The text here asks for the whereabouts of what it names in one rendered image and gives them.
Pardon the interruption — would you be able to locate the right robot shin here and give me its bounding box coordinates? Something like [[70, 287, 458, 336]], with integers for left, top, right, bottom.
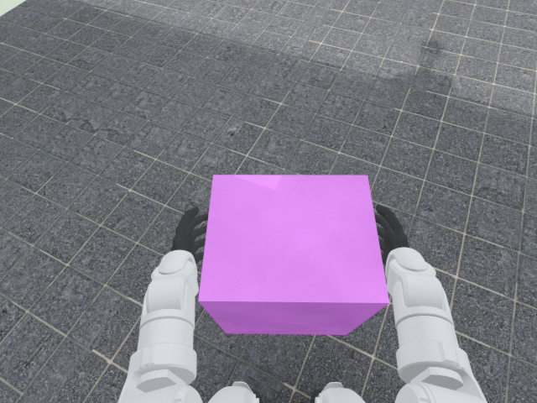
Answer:
[[321, 382, 343, 393]]

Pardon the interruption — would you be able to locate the robot left forearm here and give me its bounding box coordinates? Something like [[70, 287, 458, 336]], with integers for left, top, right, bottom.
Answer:
[[118, 250, 199, 403]]

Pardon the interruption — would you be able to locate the robot right forearm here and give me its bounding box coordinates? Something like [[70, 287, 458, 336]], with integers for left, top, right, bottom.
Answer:
[[385, 248, 487, 403]]

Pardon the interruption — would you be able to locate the robot right upper arm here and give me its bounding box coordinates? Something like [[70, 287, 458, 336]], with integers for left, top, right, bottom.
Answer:
[[395, 381, 484, 403]]

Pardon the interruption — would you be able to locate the carton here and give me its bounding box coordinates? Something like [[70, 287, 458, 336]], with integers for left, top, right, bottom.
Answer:
[[198, 175, 389, 335]]

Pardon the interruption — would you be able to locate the left robot shin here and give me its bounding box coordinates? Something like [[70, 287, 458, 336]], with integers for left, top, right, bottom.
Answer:
[[232, 381, 253, 393]]

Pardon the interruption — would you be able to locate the robot right hand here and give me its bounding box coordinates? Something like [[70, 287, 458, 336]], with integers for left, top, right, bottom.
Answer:
[[374, 205, 409, 267]]

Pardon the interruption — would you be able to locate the robot shin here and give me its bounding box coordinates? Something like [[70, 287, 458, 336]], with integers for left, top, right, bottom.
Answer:
[[321, 382, 343, 393], [232, 381, 253, 393]]

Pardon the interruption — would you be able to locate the robot left hand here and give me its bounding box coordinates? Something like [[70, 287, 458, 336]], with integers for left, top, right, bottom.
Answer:
[[171, 207, 208, 264]]

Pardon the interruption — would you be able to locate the robot left upper arm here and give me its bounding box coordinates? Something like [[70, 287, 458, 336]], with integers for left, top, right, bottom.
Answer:
[[122, 384, 203, 403]]

